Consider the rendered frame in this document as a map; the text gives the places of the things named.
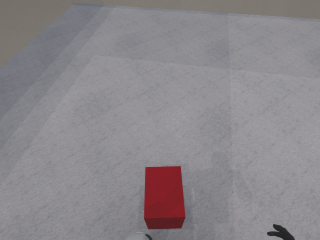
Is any right robot hand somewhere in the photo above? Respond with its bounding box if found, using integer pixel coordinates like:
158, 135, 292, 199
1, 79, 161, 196
267, 224, 295, 240

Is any carton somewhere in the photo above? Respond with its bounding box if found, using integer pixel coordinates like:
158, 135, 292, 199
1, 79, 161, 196
144, 166, 186, 229

